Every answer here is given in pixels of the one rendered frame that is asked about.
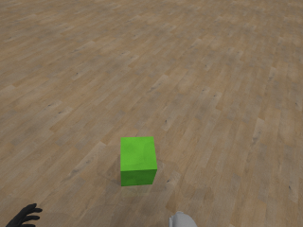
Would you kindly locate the carton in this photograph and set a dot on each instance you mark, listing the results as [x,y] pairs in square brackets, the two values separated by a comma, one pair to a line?
[138,164]

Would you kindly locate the left robot hand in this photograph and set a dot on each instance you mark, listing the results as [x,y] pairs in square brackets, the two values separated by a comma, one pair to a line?
[22,217]

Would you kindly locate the robot right thigh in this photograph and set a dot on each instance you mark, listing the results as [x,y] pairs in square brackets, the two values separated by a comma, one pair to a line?
[181,220]

